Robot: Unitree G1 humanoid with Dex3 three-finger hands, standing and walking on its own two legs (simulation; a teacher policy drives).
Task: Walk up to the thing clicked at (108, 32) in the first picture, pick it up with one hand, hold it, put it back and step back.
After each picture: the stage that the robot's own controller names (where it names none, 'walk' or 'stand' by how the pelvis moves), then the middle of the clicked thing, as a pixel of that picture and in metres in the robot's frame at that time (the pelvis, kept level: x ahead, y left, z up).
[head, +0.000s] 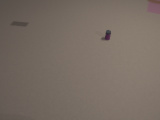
stand; (107, 35) +1.61 -0.33 -0.72
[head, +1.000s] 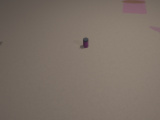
walk; (85, 42) +1.52 +0.06 -0.70
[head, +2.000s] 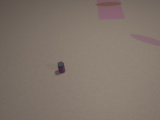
walk; (61, 67) +1.03 +0.27 -0.72
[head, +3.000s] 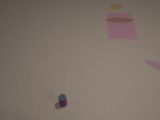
walk; (62, 100) +0.67 +0.22 -0.71
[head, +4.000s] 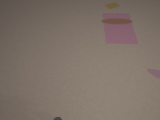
walk; out of the picture +0.43 +0.19 -0.68
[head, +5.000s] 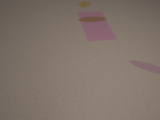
walk; out of the picture +0.41 +0.04 -0.68
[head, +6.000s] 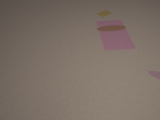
stand; out of the picture +0.38 +0.10 -0.71
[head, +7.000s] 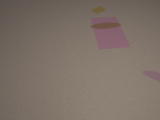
stand; out of the picture +0.32 +0.13 -0.71
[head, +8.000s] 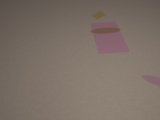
stand; out of the picture +0.32 +0.14 -0.72
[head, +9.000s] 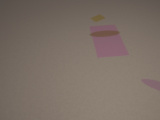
stand; out of the picture +0.29 +0.16 -0.73
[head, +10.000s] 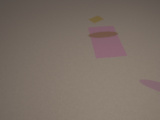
stand; out of the picture +0.30 +0.16 -0.73
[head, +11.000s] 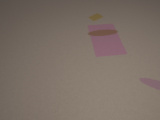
stand; out of the picture +0.28 +0.16 -0.73
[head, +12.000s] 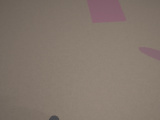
go down; out of the picture +0.32 +0.15 -0.62
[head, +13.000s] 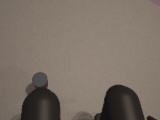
go down; (40, 82) +0.39 +0.16 -0.32
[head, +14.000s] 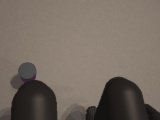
close in; (28, 73) +0.39 +0.17 -0.27
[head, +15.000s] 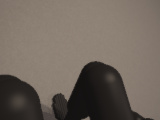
close; out of the picture +0.39 +0.20 -0.23
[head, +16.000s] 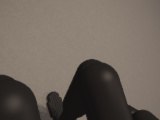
close; out of the picture +0.39 +0.21 -0.22
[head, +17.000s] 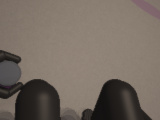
lift; (6, 76) +0.33 +0.24 -0.11
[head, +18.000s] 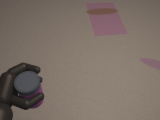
lift; (30, 90) +0.32 +0.17 +0.04
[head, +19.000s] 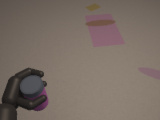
hold; (35, 94) +0.32 +0.16 +0.02
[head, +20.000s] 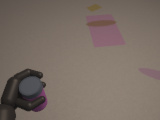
hold; (34, 94) +0.32 +0.17 +0.02
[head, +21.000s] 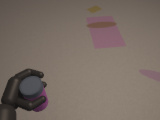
crouch; (35, 94) +0.32 +0.17 +0.02
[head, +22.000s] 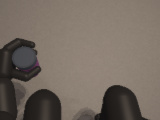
lower; (27, 63) +0.41 +0.17 -0.08
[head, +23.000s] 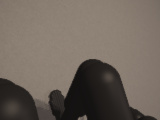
lower; out of the picture +0.41 +0.25 -0.22
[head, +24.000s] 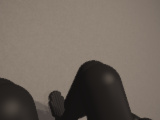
lower; out of the picture +0.41 +0.24 -0.22
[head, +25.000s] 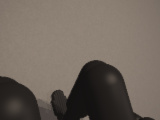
lower; out of the picture +0.40 +0.23 -0.22
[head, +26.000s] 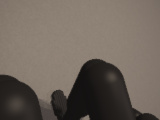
lower; out of the picture +0.39 +0.23 -0.22
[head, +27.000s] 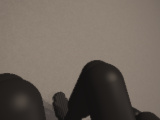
loosen; out of the picture +0.38 +0.22 -0.23
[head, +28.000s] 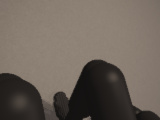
withdraw; out of the picture +0.38 +0.22 -0.22
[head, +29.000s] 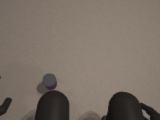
walk; (50, 82) +0.39 +0.17 -0.39
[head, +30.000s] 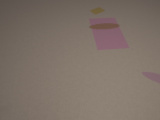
stand; out of the picture +0.31 +0.15 -0.66
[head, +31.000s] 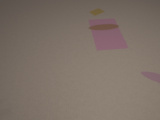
stand; out of the picture +0.32 +0.17 -0.67
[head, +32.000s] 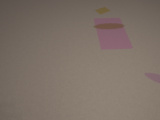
stand; out of the picture +0.32 +0.16 -0.68
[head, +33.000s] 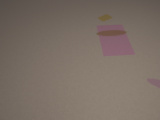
stand; out of the picture +0.33 +0.17 -0.72
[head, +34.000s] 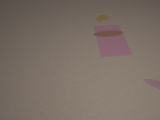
stand; out of the picture +0.30 +0.17 -0.73
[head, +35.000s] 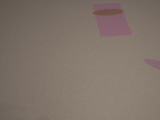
walk; out of the picture +0.35 +0.15 -0.71
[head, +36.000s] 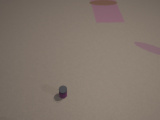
walk; (63, 92) +0.63 +0.12 -0.71
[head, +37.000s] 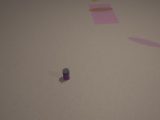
stand; (66, 74) +0.97 +0.21 -0.71
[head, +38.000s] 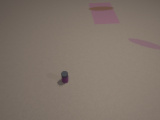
stand; (64, 77) +0.92 +0.17 -0.72
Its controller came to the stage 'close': yes
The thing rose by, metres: 0.74
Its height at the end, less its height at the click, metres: +0.00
